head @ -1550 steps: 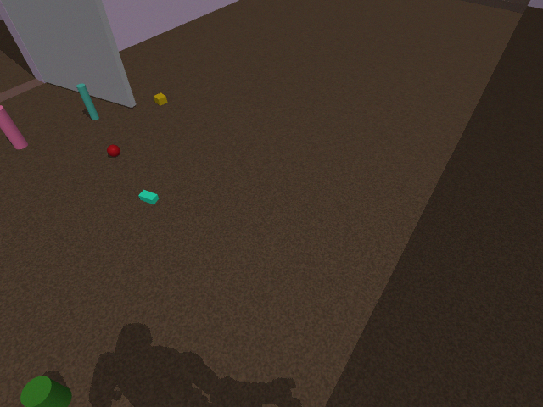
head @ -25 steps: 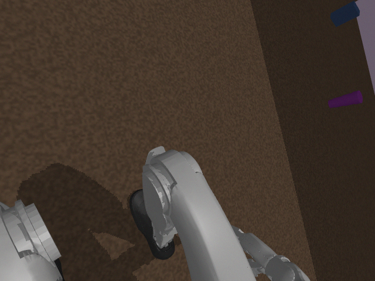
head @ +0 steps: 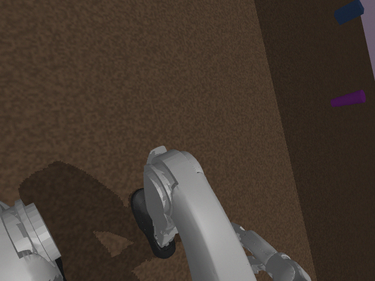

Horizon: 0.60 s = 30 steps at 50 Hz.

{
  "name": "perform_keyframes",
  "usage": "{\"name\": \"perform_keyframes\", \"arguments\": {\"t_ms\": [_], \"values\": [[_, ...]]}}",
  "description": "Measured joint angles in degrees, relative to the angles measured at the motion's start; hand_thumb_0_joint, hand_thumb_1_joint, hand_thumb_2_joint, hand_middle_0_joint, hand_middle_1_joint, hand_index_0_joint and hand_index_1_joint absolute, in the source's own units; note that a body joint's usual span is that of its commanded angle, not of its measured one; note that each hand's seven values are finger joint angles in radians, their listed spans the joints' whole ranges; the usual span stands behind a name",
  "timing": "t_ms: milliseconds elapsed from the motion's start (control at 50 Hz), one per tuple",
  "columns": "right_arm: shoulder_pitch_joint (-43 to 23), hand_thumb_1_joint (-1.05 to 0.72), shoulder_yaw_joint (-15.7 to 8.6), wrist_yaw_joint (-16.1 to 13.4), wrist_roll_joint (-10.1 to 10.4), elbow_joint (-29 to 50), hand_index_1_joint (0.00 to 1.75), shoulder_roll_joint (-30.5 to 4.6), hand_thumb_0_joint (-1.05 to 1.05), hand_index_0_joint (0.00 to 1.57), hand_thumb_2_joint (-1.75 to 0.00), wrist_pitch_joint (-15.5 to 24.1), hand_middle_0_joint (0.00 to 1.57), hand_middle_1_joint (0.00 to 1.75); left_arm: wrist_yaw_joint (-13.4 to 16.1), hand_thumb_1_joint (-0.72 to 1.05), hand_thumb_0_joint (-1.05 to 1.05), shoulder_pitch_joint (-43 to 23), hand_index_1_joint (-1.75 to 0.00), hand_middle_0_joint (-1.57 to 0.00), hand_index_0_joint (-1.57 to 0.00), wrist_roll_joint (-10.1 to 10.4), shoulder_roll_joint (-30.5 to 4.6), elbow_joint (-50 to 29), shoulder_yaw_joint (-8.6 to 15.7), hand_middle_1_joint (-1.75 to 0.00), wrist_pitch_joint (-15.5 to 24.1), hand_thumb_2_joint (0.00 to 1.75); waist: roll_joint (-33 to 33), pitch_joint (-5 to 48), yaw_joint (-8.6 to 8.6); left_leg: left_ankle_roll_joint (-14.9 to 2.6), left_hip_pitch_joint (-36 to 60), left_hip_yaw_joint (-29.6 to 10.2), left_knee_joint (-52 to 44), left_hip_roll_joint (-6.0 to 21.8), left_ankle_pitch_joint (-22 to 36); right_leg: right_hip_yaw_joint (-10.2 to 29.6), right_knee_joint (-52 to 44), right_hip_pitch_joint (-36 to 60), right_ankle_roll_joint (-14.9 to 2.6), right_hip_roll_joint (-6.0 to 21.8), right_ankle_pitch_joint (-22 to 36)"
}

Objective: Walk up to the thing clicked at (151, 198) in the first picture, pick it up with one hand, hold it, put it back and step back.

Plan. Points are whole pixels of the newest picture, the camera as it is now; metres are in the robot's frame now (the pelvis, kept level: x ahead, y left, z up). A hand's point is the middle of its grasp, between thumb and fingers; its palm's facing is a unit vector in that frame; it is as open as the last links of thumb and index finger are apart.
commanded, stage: close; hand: left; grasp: from above
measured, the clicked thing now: out of the picture +0.45 +0.39 -0.29
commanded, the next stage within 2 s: settle in 0.62 s
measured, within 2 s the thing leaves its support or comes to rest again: leaves its support in 1.00 s
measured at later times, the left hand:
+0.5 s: hand out of the picture +0.43 +0.38 -0.25, palm faces -0.44 -0.16 -0.89, open 7.4 cm
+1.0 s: hand out of the picture +0.44 +0.38 -0.24, palm faces -0.43 -0.16 -0.89, open 7.2 cm
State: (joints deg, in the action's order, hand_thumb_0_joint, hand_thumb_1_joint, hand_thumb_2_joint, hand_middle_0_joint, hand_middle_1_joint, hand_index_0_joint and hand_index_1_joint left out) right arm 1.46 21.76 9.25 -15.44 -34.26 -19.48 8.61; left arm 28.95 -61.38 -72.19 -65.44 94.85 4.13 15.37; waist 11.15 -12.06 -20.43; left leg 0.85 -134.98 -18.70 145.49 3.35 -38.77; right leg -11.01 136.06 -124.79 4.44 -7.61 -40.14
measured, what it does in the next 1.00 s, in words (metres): stands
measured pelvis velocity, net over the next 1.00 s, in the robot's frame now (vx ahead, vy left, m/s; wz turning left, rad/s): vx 0.00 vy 0.00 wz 0.00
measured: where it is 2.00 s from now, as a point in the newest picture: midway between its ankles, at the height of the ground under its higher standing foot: (111, 259)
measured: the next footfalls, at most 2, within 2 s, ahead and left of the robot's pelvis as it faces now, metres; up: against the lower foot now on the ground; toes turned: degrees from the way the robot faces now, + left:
none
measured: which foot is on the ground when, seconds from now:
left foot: down 0.00-1.00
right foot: down 0.00-1.00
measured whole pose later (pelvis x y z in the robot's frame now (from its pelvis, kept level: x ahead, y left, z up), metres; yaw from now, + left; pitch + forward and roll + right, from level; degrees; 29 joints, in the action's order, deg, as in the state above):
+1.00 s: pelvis +0.00 +0.00 +0.00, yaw +0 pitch +26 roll -16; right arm 2.2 21.4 9.1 -15.3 -34.1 -19.5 8.0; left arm 26.6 -60.8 -72.6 -65.0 91.5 5.1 14.8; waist 10.8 -11.1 -19.9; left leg 1.0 -135.5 -18.6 145.3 3.0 -38.4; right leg -11.1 136.0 -125.2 4.0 -7.1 -40.0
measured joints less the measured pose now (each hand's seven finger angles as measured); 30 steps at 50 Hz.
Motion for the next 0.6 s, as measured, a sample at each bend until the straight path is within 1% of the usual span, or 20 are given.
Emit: {"name": "perform_keyframes", "arguments": {"t_ms": [80, 140, 200, 400, 600], "values": [[0.0, -0.89, 0.1, 0.0, 0.1, 0.0, 0.3, 0.0, 0.0, 0.2, -0.89, -0.2, 0.2, 0.3, -0.1, 0.35, 0.0, 0.1, -0.39, -0.74, -0.77, -0.1, 0.2, 0.0, -0.1, -0.44, 0.5, 0.29, 0.1, 0.3, 0.16, 0.09, -0.1, 0.0, 0.0, -0.1, 0.0, -0.1, 0.1, 0.0, -0.28, 0.1, -0.1], [-0.1, -0.89, 0.2, 0.0, 0.0, 0.0, 0.3, 0.1, 0.0, 0.2, -0.89, -0.2, 0.2, 0.3, 0.1, 0.39, 0.0, 0.1, -0.37, -0.77, -0.8, -0.7, 0.0, -0.1, 0.0, -0.41, 0.8, 0.26, 0.2, 0.2, 0.23, 0.15, 0.0, -0.1, 0.0, -0.2, 0.1, -0.1, 0.1, 0.1, -0.19, 0.2, 0.0], [-0.2, -0.89, 0.2, 0.0, -0.1, 0.0, 0.3, 0.0, 0.0, 0.2, -0.89, -0.1, 0.2, 0.3, 0.4, 0.42, 0.0, 0.1, -0.34, -0.8, -0.83, -0.7, 0.0, 0.3, -0.2, -0.39, 0.9, 0.24, 0.2, 0.1, 0.24, 0.2, 0.1, -0.2, 0.1, -0.3, 0.2, -0.2, 0.1, 0.1, -0.22, 0.2, 0.0], [-0.2, -0.89, 0.3, -0.2, -0.5, 0.0, 0.3, 0.0, 0.0, 0.2, -0.89, -0.3, 0.2, 0.3, 0.9, 0.44, 0.0, -0.2, -0.25, -0.87, -0.88, -1.3, -0.3, 0.7, -0.1, -0.3, 1.0, 0.15, 0.4, 0.2, 0.08, 0.11, -0.1, -0.1, 0.1, -0.2, 0.3, -0.1, 0.2, -0.1, -0.16, 0.1, 0.3], [0.3, -0.89, 0.4, -0.2, -0.3, 0.1, 0.3, -0.2, 0.0, 0.2, -0.89, 0.1, 0.2, 0.3, 0.8, 0.45, 0.0, -0.5, -0.18, -0.93, -0.94, -1.2, -0.6, 0.9, 0.0, -0.23, 0.6, 0.08, 0.2, 0.1, -0.22, 0.03, -0.2, -0.1, 0.2, -0.2, 0.5, -0.2, 0.2, -0.1, -0.18, 0.2, 0.4]]}}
